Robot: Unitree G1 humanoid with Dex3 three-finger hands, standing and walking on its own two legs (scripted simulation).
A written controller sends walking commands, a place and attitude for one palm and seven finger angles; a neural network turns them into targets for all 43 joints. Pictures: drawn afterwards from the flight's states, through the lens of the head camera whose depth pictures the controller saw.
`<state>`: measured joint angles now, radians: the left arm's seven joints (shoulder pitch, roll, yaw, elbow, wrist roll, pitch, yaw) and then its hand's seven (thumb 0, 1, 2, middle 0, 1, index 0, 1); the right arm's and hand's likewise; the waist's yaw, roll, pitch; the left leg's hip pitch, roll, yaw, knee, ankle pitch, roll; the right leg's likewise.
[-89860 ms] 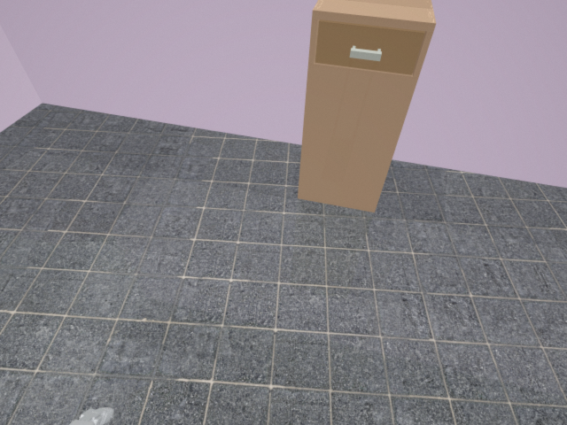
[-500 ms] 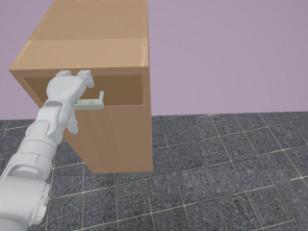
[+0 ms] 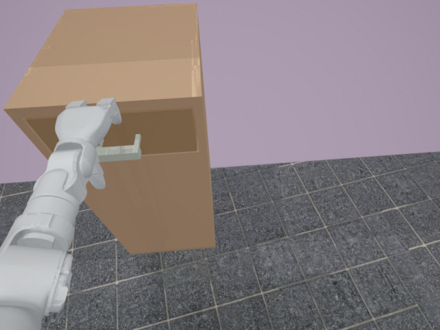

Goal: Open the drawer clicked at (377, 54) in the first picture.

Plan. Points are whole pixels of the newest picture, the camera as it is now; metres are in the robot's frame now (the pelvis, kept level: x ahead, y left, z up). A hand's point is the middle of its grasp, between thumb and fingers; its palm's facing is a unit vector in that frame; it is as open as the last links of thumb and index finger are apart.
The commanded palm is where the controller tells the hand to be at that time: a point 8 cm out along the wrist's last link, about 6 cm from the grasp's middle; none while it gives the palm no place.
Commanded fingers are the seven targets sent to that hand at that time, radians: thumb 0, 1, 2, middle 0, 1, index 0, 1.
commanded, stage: lower the fingers behind the handle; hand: left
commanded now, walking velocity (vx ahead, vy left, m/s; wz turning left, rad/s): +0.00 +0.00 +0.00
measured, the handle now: (117, 146) +0.50 +0.23 +0.02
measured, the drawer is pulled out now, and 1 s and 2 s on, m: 0.00 0.00 0.00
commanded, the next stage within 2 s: lift the fingers back up to retry in 1.60 s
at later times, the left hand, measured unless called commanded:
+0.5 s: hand (106, 153) +0.45 +0.23 +0.05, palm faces +0.03 -0.04 -1.00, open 13.7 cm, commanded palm +0.43 +0.24 +0.10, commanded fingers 0.00 -0.50 0.30 -0.30 -1.20 -0.30 -1.20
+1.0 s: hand (102, 161) +0.45 +0.25 +0.03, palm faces -0.02 -0.01 -1.00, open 13.9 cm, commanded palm +0.43 +0.24 +0.07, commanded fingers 0.00 -0.50 0.30 -0.30 -1.20 -0.30 -1.20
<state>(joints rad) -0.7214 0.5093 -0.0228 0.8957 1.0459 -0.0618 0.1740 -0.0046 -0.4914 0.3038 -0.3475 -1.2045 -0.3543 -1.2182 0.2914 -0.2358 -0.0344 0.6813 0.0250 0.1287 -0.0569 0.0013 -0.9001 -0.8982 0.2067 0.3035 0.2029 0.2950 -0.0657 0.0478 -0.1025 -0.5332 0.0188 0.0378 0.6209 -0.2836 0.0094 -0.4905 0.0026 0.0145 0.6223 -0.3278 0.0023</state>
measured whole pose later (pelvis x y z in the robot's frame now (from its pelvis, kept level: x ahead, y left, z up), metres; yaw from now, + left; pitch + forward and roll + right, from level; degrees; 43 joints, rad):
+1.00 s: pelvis -0.01 +0.00 -0.02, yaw +1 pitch +16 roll -1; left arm -0.73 0.51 -0.05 0.96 1.07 -0.10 0.28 -0.01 -0.49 0.30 -0.33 -1.30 -0.31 -1.20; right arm 0.34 -0.27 -0.07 0.71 0.01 0.12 -0.05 0.00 -0.90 -0.90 0.21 0.30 0.20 0.29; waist -0.06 0.03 -0.13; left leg -0.71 0.02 0.01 0.75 -0.32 0.01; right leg -0.65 0.01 -0.01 0.73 -0.37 0.00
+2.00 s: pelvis -0.01 +0.01 -0.02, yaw +0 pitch +15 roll -1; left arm -0.73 0.49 -0.05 0.94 1.05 -0.05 0.25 -0.01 -0.49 0.30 -0.32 -1.26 -0.32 -1.20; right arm 0.34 -0.24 -0.05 0.69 0.01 0.12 -0.05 0.00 -0.90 -0.90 0.21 0.30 0.20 0.29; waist -0.08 0.04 -0.14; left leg -0.71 0.02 0.03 0.76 -0.33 0.02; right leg -0.64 0.01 0.01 0.73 -0.35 0.02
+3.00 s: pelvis +0.02 -0.01 +0.00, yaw +1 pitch +12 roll +0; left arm -0.64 0.50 -0.04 0.78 1.01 -0.07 0.14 -0.01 -0.49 0.30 -0.35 -1.22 -0.35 -1.23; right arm 0.27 -0.26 -0.05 0.70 0.03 0.16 -0.05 0.00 -0.90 -0.90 0.20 0.30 0.20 0.29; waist -0.04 0.06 -0.11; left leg -0.52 0.02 0.02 0.62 -0.31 -0.01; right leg -0.47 0.01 0.00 0.63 -0.36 -0.01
